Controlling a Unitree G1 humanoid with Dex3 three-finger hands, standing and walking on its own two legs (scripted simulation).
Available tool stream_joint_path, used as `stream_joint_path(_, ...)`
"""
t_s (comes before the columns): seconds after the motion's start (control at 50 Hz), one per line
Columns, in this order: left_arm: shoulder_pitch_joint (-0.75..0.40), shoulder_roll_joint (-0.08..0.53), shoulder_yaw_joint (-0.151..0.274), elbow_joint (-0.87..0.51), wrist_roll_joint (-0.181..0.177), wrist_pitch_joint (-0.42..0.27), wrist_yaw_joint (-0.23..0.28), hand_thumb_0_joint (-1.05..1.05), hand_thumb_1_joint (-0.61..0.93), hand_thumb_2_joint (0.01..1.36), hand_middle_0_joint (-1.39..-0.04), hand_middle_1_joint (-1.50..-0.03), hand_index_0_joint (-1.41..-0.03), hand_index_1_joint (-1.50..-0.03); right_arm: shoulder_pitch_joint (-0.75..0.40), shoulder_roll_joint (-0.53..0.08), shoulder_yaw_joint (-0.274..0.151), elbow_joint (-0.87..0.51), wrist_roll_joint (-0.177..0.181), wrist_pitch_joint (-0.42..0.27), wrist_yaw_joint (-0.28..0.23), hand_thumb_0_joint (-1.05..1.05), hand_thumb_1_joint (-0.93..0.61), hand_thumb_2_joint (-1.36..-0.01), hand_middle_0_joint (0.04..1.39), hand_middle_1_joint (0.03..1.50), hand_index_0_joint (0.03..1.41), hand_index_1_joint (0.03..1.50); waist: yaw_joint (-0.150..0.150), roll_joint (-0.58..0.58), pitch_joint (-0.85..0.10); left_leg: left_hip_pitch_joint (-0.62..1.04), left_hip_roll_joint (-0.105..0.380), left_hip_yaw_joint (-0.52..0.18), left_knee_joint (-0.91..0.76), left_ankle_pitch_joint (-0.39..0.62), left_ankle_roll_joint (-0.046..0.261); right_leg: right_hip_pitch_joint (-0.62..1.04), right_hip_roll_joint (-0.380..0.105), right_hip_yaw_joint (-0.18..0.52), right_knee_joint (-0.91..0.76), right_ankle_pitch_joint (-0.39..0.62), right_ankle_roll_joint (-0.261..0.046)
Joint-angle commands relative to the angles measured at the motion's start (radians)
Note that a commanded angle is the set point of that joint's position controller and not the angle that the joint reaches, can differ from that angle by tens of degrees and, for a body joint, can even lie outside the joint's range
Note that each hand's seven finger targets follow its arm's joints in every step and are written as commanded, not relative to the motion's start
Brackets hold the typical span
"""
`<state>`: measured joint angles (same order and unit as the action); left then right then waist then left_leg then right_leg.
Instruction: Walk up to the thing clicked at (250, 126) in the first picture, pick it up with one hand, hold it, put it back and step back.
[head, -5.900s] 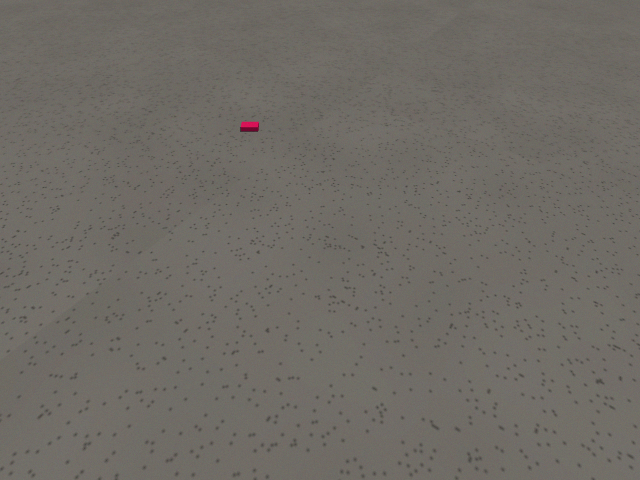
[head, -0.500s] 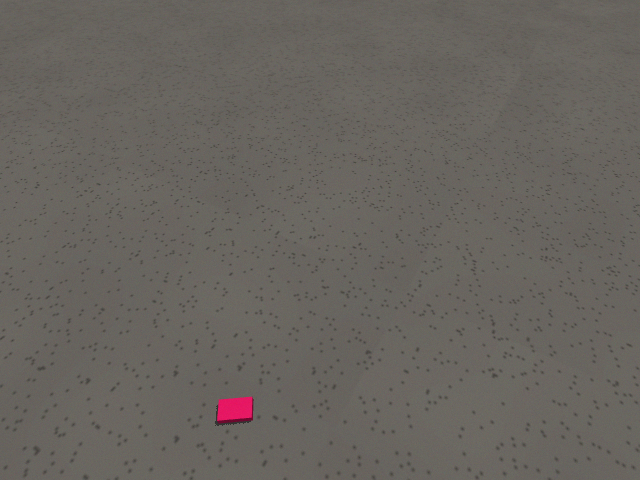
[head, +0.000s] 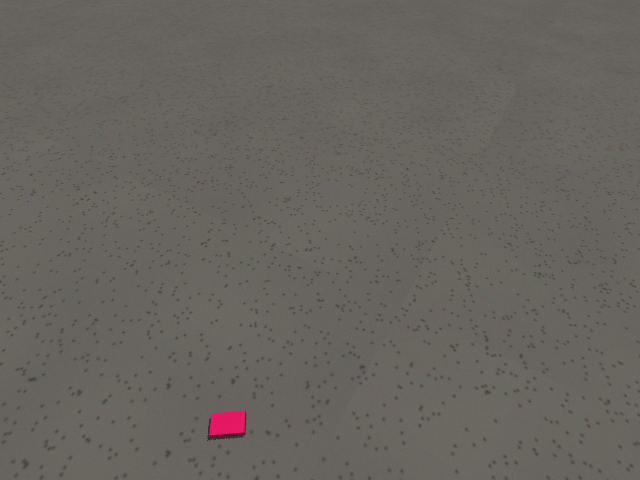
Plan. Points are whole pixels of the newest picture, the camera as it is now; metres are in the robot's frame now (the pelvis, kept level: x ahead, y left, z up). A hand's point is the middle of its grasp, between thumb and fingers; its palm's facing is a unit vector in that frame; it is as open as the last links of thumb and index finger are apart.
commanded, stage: walk up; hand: left
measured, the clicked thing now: (228, 424) +0.45 +0.26 -0.77
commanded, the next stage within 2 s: stand in 0.62 s
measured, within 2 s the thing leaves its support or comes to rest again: neither
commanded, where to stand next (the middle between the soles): +0.03 +0.00 m, yaw +1 degrees
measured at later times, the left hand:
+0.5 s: hand out of the picture +0.08 +0.25 -0.16, palm faces +0.02 -0.95 -0.32, open 7.4 cm
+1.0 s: hand out of the picture +0.08 +0.25 -0.15, palm faces -0.01 -0.94 -0.34, open 7.4 cm
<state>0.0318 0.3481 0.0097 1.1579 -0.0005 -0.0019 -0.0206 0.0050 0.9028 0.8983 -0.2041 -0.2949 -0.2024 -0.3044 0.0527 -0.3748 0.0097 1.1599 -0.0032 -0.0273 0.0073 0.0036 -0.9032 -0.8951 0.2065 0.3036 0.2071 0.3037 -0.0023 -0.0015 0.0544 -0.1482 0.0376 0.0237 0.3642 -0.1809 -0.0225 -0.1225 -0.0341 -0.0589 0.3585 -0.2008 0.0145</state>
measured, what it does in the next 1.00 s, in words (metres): stands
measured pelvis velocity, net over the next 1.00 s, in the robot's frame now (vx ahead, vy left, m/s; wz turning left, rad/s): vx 0.00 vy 0.00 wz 0.00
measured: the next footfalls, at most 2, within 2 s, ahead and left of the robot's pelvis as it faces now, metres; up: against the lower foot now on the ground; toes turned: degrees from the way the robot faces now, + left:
none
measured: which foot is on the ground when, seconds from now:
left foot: down 0.00-1.00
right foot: down 0.00-1.00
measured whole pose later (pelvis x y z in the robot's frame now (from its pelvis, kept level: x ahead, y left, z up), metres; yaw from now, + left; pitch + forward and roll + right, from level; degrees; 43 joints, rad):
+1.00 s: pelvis +0.00 +0.00 +0.00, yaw +0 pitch -2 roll +0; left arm 0.08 0.34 0.01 1.15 0.00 -0.01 -0.01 0.01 0.90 0.90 -0.20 -0.29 -0.20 -0.30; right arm 0.07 -0.35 0.01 1.15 -0.01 -0.01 0.01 0.00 -0.90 -0.90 0.21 0.30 0.21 0.30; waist 0.00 0.01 0.06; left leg -0.11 0.03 0.03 0.31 -0.16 -0.02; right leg -0.09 -0.04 -0.06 0.32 -0.18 0.02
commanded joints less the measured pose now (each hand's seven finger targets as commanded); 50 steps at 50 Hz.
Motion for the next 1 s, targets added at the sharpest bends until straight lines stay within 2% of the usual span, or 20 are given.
stream_joint_path(0.0, -0.057, 0.215, 0.042, -0.054, 0.005, -0.023, 0.016, 0.000, 0.900, 0.900, -0.200, -0.300, -0.200, -0.300, -0.045, -0.203, -0.041, -0.052, -0.002, -0.018, -0.017, 0.000, -0.900, -0.900, 0.200, 0.300, 0.200, 0.300, -0.002, -0.002, -0.122, 0.042, 0.093, -0.079, -0.057, 0.172, 0.037, 0.035, -0.110, 0.089, -0.077, 0.132, -0.027)
stream_joint_path(0.08, -0.047, 0.212, 0.045, -0.047, 0.003, -0.021, 0.018, 0.000, 0.900, 0.900, -0.200, -0.300, -0.200, -0.300, -0.041, -0.203, -0.045, -0.049, -0.002, -0.015, -0.019, 0.000, -0.900, -0.900, 0.200, 0.300, 0.200, 0.300, -0.002, -0.005, -0.119, 0.051, 0.093, -0.077, -0.056, 0.205, 0.037, 0.036, -0.106, 0.084, -0.078, 0.152, -0.026)
stream_joint_path(0.16, -0.036, 0.211, 0.044, -0.049, 0.004, -0.018, 0.017, 0.000, 0.900, 0.900, -0.200, -0.300, -0.200, -0.300, -0.046, -0.204, -0.042, -0.048, -0.002, -0.016, -0.020, 0.000, -0.900, -0.900, 0.200, 0.300, 0.200, 0.300, 0.002, 0.010, -0.108, 0.043, 0.091, -0.079, -0.065, 0.175, 0.036, 0.034, -0.108, 0.086, -0.078, 0.138, -0.026)
stream_joint_path(0.24, -0.035, 0.211, 0.048, -0.046, 0.008, -0.018, 0.019, 0.000, 0.900, 0.900, -0.200, -0.300, -0.200, -0.300, -0.030, -0.200, -0.043, -0.045, -0.003, -0.013, -0.021, 0.000, -0.900, -0.900, 0.200, 0.300, 0.200, 0.300, -0.002, -0.021, -0.109, 0.046, 0.094, -0.081, -0.064, 0.185, 0.040, 0.044, -0.107, 0.082, -0.086, 0.132, -0.025)
stream_joint_path(0.34, -0.018, 0.206, 0.051, -0.050, 0.007, -0.015, 0.019, 0.000, 0.900, 0.900, -0.200, -0.300, -0.200, -0.300, -0.032, -0.196, -0.043, -0.049, -0.004, -0.013, -0.022, 0.000, -0.900, -0.900, 0.200, 0.300, 0.200, 0.300, 0.005, -0.004, -0.107, 0.043, 0.092, -0.082, -0.065, 0.192, 0.038, 0.043, -0.103, 0.080, -0.085, 0.125, -0.024)
stream_joint_path(0.46, -0.025, 0.206, 0.053, -0.056, 0.009, -0.014, 0.018, 0.000, 0.900, 0.900, -0.200, -0.300, -0.200, -0.300, -0.027, -0.188, -0.042, -0.055, -0.004, -0.012, -0.021, 0.000, -0.900, -0.900, 0.200, 0.300, 0.200, 0.300, 0.001, -0.007, -0.072, 0.019, 0.086, -0.091, -0.078, 0.160, 0.034, 0.034, -0.102, 0.080, -0.092, 0.095, -0.022)
stream_joint_path(0.58, -0.020, 0.206, 0.056, -0.067, 0.011, -0.015, 0.017, 0.000, 0.900, 0.900, -0.200, -0.300, -0.200, -0.300, -0.014, -0.187, -0.042, -0.061, -0.007, -0.014, -0.020, 0.000, -0.900, -0.900, 0.200, 0.300, 0.200, 0.300, 0.002, -0.004, -0.099, 0.018, 0.085, -0.092, -0.076, 0.156, 0.035, 0.056, -0.103, 0.081, -0.091, 0.095, -0.023)
stream_joint_path(0.6, -0.017, 0.208, 0.048, -0.072, 0.007, -0.019, 0.021, 0.000, 0.900, 0.900, -0.200, -0.300, -0.200, -0.300, -0.050, -0.185, -0.043, -0.074, -0.009, -0.010, -0.021, 0.000, -0.900, -0.900, 0.200, 0.300, 0.200, 0.300, 0.006, 0.016, -0.080, 0.038, 0.108, -0.100, -0.082, 0.228, 0.025, 0.031, -0.113, 0.087, -0.085, 0.154, -0.024)
stream_joint_path(0.62, -0.012, 0.206, 0.048, -0.069, 0.004, -0.021, 0.022, 0.000, 0.900, 0.900, -0.200, -0.300, -0.200, -0.300, -0.046, -0.187, -0.043, -0.072, -0.006, -0.010, -0.021, 0.000, -0.900, -0.900, 0.200, 0.300, 0.200, 0.300, 0.006, 0.023, -0.091, 0.042, 0.108, -0.101, -0.079, 0.241, 0.023, 0.042, -0.114, 0.089, -0.088, 0.162, -0.022)
stream_joint_path(0.84, 0.001, 0.212, 0.039, -0.070, 0.004, -0.025, 0.024, 0.000, 0.900, 0.900, -0.200, -0.300, -0.200, -0.300, -0.032, -0.185, -0.042, -0.066, -0.006, -0.006, -0.014, 0.000, -0.900, -0.900, 0.200, 0.300, 0.200, 0.300, 0.002, 0.000, -0.105, 0.068, 0.110, -0.093, -0.094, 0.207, 0.023, 0.039, -0.115, 0.090, -0.093, 0.142, -0.023)
stream_joint_path(0.98, 0.008, 0.204, 0.032, -0.067, 0.004, -0.026, 0.023, 0.000, 0.900, 0.900, -0.200, -0.300, -0.200, -0.300, -0.026, -0.192, -0.043, -0.063, -0.006, -0.003, -0.011, 0.000, -0.900, -0.900, 0.200, 0.300, 0.200, 0.300, 0.001, 0.002, -0.081, 0.043, 0.101, -0.092, -0.101, 0.135, 0.025, 0.027, -0.116, 0.095, -0.109, 0.097, -0.021)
